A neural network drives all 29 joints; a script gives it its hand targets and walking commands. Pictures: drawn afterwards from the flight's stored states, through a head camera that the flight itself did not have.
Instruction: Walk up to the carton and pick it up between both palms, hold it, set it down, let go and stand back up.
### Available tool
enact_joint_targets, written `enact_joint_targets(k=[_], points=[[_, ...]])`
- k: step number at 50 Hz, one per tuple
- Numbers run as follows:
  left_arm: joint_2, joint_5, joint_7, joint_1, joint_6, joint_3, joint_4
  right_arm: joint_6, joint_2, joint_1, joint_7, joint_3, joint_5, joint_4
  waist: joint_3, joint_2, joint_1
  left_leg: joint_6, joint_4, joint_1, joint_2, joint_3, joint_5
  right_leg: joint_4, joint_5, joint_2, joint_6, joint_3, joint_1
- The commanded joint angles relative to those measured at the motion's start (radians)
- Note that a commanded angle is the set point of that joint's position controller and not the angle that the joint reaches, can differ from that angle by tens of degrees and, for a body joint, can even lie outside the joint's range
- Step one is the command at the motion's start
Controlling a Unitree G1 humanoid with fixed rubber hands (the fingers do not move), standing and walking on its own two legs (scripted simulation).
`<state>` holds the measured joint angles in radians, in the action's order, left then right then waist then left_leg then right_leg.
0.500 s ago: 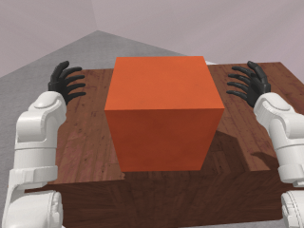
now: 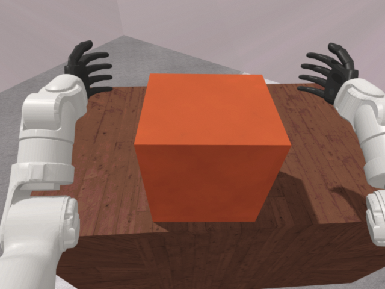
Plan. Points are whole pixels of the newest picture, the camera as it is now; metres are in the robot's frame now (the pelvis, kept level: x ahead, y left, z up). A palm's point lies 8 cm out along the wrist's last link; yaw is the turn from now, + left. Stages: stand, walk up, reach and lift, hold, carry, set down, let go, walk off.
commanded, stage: reach and lift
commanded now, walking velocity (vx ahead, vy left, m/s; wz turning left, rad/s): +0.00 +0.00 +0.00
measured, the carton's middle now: (205, 151) +0.42 +0.00 +0.06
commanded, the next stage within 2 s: none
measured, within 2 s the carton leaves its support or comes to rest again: neither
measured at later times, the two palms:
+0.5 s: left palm (96, 121) +0.41 +0.23 +0.16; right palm (306, 123) +0.42 -0.20 +0.16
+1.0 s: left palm (109, 133) +0.41 +0.22 +0.12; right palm (299, 134) +0.42 -0.21 +0.11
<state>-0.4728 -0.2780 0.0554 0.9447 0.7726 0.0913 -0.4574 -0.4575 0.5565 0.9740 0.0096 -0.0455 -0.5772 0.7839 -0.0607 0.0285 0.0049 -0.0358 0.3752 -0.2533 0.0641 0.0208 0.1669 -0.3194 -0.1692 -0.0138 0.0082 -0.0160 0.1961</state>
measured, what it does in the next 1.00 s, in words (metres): stands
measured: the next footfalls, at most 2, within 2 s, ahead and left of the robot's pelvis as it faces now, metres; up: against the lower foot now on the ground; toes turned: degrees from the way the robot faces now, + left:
none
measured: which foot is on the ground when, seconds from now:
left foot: down 0.00-1.00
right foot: down 0.00-1.00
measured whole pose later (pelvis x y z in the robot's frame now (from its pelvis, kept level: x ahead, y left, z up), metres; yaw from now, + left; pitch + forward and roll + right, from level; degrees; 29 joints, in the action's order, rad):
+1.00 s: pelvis -0.01 +0.00 -0.01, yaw +1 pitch +10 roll -1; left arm -0.32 -0.26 0.06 0.85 0.17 -0.02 -0.91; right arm -0.06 0.36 0.85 -0.03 -0.06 -0.42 1.04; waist -0.13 0.00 -0.02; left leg -0.04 0.46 -0.45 0.07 -0.01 0.18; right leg -0.41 -0.19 -0.02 0.00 0.00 0.39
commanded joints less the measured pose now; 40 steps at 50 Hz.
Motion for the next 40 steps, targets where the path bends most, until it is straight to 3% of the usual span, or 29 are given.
enact_joint_targets(k=[1,3,6,7,11,14,15,16,20,25,28,31,40], points=[[-0.181,-0.007,0.003,0.501,-0.068,0.027,0.038,0.038,0.195,0.526,0.010,0.025,-0.006,-0.084,-0.494,-0.053,-0.023,-0.002,0.003,0.211,-0.067,0.019,-0.343,-0.006,0.381,-0.034,0.004,0.011,-0.111],[-0.181,-0.019,0.003,0.500,-0.092,0.019,0.055,0.050,0.190,0.518,0.012,0.008,-0.026,-0.112,-0.559,-0.045,-0.031,0.001,0.019,0.234,-0.066,0.019,-0.391,-0.015,0.432,-0.039,0.007,0.013,-0.129],[-0.180,-0.012,-0.014,0.461,-0.119,0.010,-0.045,0.061,0.176,0.483,0.009,-0.023,-0.007,-0.044,-0.507,-0.008,-0.025,0.005,0.018,0.212,-0.062,0.018,-0.393,-0.021,0.468,-0.037,0.016,0.015,-0.129],[-0.180,-0.012,-0.018,0.472,-0.131,0.011,-0.025,0.065,0.167,0.486,0.005,-0.023,-0.016,-0.059,-0.529,-0.013,-0.021,0.009,0.017,0.221,-0.063,0.018,-0.400,-0.024,0.492,-0.037,0.019,0.016,-0.138],[-0.150,-0.007,-0.033,0.440,-0.185,-0.005,-0.072,0.103,0.138,0.457,-0.004,-0.006,0.025,-0.043,-0.516,-0.021,-0.006,0.007,0.020,0.214,-0.062,0.015,-0.384,-0.018,0.451,-0.038,0.020,0.021,-0.113],[-0.145,0.001,-0.036,0.431,-0.228,-0.005,-0.034,0.141,0.127,0.436,-0.015,0.028,0.067,-0.093,-0.558,-0.023,0.002,0.004,0.028,0.234,-0.064,0.012,-0.397,-0.015,0.448,-0.041,0.023,0.026,-0.107],[-0.137,-0.002,-0.037,0.448,-0.243,-0.012,-0.015,0.151,0.130,0.432,-0.016,0.049,0.079,-0.089,-0.565,-0.048,0.018,-0.001,0.028,0.253,-0.063,0.011,-0.390,-0.011,0.428,-0.043,0.020,0.034,-0.091],[-0.127,0.012,-0.033,0.424,-0.256,-0.008,-0.019,0.166,0.118,0.416,-0.020,0.052,0.094,-0.097,-0.574,-0.050,0.006,-0.002,0.030,0.255,-0.064,0.013,-0.397,-0.011,0.421,-0.044,0.022,0.034,-0.089],[-0.110,0.017,-0.019,0.450,-0.304,-0.018,-0.054,0.198,0.100,0.423,-0.022,0.092,0.149,-0.075,-0.570,-0.064,0.018,-0.002,0.022,0.227,-0.060,0.007,-0.301,-0.006,0.299,-0.041,0.016,0.042,-0.029],[-0.090,0.015,0.010,0.473,-0.381,-0.025,-0.083,0.250,0.060,0.446,-0.027,0.101,0.180,-0.116,-0.650,-0.074,-0.007,0.003,0.033,0.165,-0.064,0.009,-0.221,-0.029,0.231,-0.035,0.016,0.036,-0.025],[-0.084,0.015,0.021,0.480,-0.430,-0.025,-0.145,0.268,0.028,0.446,-0.031,0.085,0.200,-0.058,-0.659,-0.054,-0.021,0.007,0.033,0.127,-0.060,0.009,-0.168,-0.037,0.182,-0.031,0.016,0.033,-0.004],[-0.063,0.023,0.021,0.456,-0.475,-0.053,-0.285,0.280,0.012,0.411,-0.028,0.067,0.224,0.062,-0.591,-0.049,-0.026,0.012,0.014,0.088,-0.054,0.009,-0.093,-0.034,0.107,-0.023,0.011,0.027,0.020],[-0.021,0.016,0.007,0.402,-0.628,-0.079,-0.318,0.410,0.017,0.373,-0.040,0.038,0.191,0.095,-0.678,-0.072,-0.015,-0.028,0.092,0.179,-0.061,0.012,-0.325,-0.057,0.257,-0.042,0.009,0.047,0.068]])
